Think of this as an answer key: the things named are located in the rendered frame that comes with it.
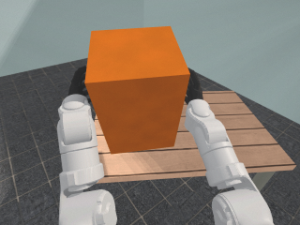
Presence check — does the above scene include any table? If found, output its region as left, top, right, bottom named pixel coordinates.
left=91, top=91, right=296, bottom=191

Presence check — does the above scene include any right robot upper arm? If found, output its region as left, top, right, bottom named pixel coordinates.
left=212, top=187, right=275, bottom=225

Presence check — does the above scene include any right robot hand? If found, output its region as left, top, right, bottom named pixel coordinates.
left=185, top=67, right=203, bottom=105

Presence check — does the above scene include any left robot hand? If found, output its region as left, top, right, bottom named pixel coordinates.
left=68, top=66, right=91, bottom=103

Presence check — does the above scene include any left robot upper arm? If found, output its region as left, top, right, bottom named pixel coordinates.
left=59, top=189, right=117, bottom=225

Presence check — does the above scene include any carton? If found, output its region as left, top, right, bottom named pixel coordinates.
left=84, top=26, right=190, bottom=155

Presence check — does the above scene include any left robot forearm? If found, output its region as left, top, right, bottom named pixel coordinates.
left=57, top=94, right=105, bottom=225

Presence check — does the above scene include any right robot forearm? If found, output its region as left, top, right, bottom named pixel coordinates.
left=184, top=99, right=273, bottom=221

